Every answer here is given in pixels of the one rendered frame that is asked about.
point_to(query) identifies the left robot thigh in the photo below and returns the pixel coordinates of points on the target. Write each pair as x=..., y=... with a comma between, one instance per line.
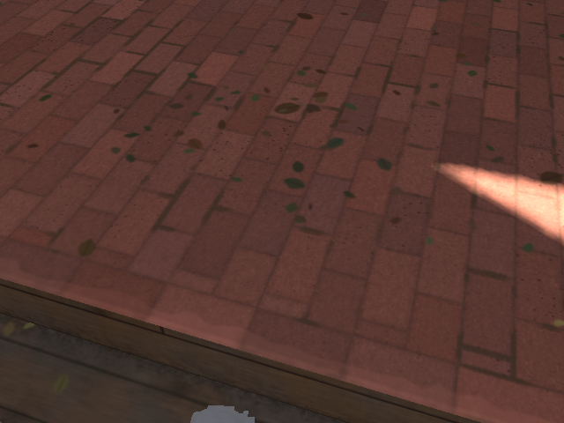
x=222, y=414

